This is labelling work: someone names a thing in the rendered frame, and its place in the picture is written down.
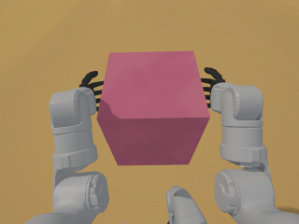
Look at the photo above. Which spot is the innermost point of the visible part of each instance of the robot right shin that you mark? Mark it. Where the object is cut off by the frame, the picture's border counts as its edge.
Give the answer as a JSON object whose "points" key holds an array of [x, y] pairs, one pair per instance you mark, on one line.
{"points": [[172, 216]]}

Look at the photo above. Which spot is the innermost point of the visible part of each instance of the carton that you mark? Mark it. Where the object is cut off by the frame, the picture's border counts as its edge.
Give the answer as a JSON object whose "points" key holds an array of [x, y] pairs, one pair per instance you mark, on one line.
{"points": [[153, 109]]}

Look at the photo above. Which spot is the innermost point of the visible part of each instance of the left robot hand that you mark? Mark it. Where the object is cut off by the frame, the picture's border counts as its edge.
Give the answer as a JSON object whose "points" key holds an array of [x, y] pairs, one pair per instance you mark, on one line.
{"points": [[85, 83]]}

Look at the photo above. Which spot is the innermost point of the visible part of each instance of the right robot hand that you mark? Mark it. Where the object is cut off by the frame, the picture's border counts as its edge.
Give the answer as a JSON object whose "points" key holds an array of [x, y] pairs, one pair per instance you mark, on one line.
{"points": [[212, 82]]}

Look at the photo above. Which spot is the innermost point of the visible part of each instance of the robot right upper arm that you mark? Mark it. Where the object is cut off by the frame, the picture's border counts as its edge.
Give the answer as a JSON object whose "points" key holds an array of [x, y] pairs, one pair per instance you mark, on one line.
{"points": [[248, 197]]}

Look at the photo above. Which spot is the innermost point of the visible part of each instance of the robot right forearm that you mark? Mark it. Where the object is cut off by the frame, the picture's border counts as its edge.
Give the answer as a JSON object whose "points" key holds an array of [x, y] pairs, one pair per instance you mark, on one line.
{"points": [[241, 109]]}

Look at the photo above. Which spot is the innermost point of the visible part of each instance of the robot left forearm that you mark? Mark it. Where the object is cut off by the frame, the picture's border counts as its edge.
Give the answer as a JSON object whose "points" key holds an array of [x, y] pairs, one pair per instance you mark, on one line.
{"points": [[71, 123]]}

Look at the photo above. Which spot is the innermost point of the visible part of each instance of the right robot thigh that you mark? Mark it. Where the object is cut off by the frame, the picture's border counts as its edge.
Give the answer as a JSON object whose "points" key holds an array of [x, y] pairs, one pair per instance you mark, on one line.
{"points": [[180, 202]]}

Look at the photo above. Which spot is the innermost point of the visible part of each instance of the robot left upper arm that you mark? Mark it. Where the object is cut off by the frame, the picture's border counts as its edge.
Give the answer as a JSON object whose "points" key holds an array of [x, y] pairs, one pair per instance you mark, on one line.
{"points": [[77, 199]]}

